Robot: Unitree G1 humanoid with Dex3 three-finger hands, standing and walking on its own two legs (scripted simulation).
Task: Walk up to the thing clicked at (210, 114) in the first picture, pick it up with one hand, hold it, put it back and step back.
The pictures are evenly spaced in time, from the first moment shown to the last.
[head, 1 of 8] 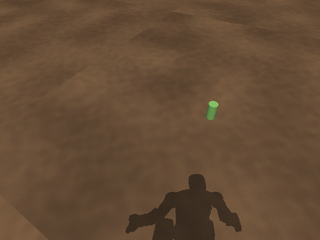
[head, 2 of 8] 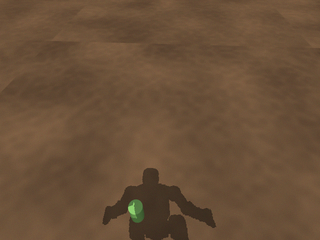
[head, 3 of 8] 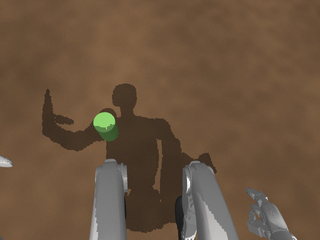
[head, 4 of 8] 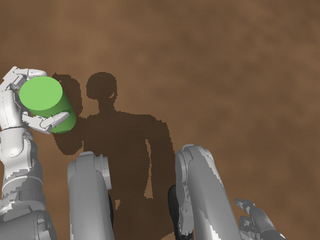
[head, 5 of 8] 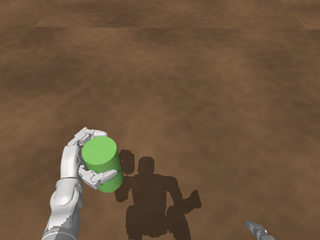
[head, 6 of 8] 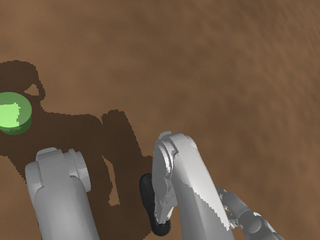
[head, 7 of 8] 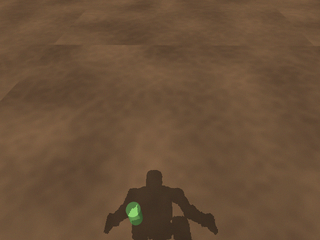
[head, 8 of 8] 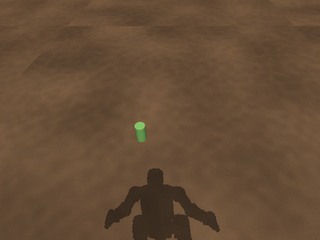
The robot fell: no
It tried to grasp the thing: yes
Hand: left
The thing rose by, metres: 0.66
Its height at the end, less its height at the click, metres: +0.00
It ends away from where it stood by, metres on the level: 0.03
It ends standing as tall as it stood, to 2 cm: yes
